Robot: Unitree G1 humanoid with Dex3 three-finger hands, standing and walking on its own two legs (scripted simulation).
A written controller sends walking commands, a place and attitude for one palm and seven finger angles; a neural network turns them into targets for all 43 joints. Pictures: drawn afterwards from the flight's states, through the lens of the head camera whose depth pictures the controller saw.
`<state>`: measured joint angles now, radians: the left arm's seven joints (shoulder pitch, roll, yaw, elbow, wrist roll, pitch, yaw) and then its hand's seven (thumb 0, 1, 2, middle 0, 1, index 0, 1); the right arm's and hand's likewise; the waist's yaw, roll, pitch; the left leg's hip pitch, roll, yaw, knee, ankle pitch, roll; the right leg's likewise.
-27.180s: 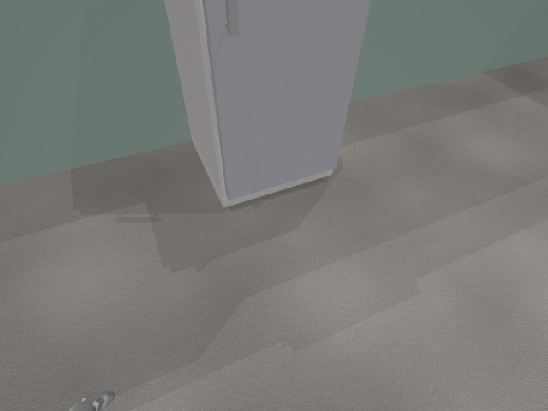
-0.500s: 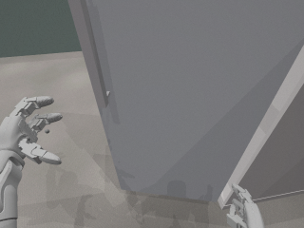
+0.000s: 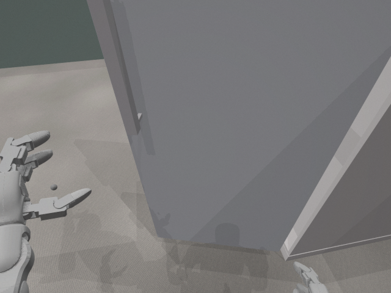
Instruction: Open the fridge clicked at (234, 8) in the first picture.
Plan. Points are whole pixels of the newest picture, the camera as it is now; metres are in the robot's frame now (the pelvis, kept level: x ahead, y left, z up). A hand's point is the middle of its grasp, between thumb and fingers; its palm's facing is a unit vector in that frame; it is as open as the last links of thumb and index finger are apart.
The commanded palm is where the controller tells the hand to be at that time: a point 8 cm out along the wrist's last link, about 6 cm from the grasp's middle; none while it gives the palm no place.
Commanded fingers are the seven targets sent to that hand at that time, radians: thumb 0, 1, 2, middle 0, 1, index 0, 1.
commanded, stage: draw the hand back to the body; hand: left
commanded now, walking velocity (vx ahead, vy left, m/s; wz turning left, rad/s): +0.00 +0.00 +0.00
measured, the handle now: (119, 56) +0.48 +0.22 +0.27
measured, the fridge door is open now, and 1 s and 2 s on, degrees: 72 72 72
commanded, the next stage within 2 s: step back with the hand held close in 0.70 s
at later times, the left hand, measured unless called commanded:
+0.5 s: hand (43, 206) +0.19 +0.26 +0.16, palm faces +0.49 -0.79 -0.37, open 7.7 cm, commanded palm +0.14 +0.30 +0.17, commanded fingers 0.00 0.90 0.90 -0.20 -0.30 -0.20 -0.30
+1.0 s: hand (50, 201) +0.20 +0.26 +0.16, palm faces +0.42 -0.79 -0.44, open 7.4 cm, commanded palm +0.13 +0.30 +0.18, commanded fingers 0.00 0.90 0.90 -0.20 -0.30 -0.20 -0.30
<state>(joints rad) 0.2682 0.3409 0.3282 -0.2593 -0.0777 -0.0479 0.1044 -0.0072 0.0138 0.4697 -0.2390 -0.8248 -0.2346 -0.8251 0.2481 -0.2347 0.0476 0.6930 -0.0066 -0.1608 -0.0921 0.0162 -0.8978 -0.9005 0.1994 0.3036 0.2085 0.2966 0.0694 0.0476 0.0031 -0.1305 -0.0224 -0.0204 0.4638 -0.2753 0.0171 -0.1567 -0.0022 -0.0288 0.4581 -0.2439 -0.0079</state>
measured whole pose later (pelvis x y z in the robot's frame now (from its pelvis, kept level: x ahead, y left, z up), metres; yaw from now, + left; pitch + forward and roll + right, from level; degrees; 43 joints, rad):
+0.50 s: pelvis +0.00 +0.00 +0.00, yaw +0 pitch -5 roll +0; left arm 0.42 0.34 0.33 -0.37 -0.06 -0.08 0.11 0.01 0.82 0.86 -0.22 -0.35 -0.21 -0.35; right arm 0.19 -0.22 0.03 0.65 -0.01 -0.14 -0.10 0.01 -0.90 -0.90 0.20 0.30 0.21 0.30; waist 0.09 0.05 0.01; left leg -0.09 -0.02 -0.03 0.44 -0.27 0.01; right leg -0.11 0.00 -0.04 0.43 -0.24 -0.01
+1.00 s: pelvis -0.01 +0.00 +0.00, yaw +0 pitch -1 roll -1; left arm 0.45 0.37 0.37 -0.40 -0.04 -0.14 0.12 0.01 0.90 0.90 -0.21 -0.31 -0.21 -0.31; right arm 0.18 -0.24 0.02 0.61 -0.01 -0.06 -0.08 0.01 -0.90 -0.90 0.20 0.30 0.21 0.30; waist 0.02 0.04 0.01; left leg -0.21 -0.01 -0.03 0.49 -0.26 0.02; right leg -0.22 0.01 -0.04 0.44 -0.21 -0.01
